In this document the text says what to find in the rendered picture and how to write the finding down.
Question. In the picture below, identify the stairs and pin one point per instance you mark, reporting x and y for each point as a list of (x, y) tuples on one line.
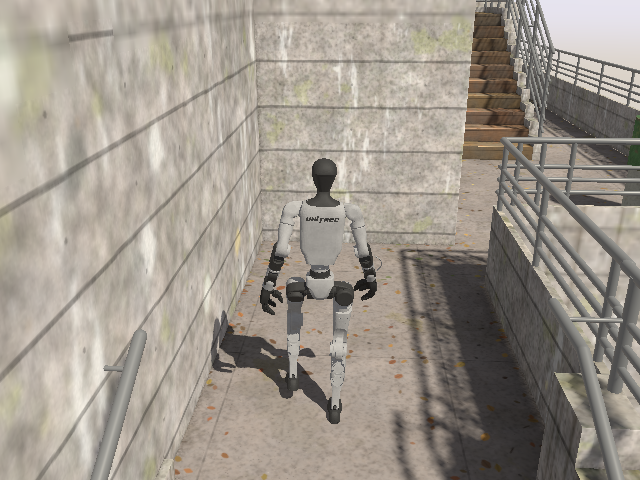
[(493, 106)]

